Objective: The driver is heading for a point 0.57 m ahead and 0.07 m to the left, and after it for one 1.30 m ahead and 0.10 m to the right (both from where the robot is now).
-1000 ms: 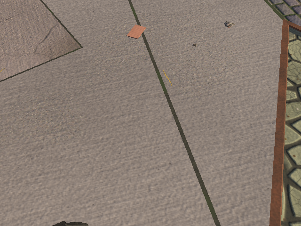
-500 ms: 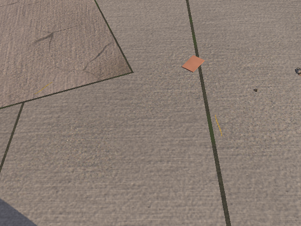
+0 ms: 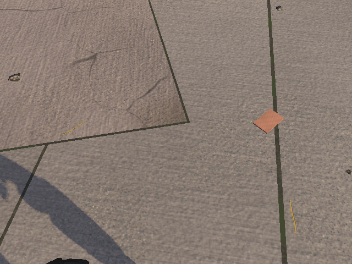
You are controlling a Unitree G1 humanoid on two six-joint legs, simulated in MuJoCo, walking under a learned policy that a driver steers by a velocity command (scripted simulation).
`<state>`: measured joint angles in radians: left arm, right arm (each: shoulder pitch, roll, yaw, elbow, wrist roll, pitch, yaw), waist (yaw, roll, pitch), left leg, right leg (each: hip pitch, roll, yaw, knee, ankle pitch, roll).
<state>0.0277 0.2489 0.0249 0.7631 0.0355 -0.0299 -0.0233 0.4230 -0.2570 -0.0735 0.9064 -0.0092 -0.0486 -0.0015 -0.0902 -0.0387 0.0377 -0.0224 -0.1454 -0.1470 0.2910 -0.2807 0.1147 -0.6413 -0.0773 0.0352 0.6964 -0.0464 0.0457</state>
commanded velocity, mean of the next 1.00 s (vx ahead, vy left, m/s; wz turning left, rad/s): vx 0.41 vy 0.00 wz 0.38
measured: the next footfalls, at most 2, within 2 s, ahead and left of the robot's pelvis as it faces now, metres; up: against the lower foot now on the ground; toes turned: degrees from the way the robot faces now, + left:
right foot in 0.10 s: +0.24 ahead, -0.13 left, +0.00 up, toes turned +6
left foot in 0.64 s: +0.44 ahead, +0.15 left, +0.00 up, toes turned +28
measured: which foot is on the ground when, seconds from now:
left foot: down 0.00-0.10, up 0.12-0.62, down 0.64-1.00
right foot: up 0.00-0.08, down 0.10-0.64, up 0.66-1.00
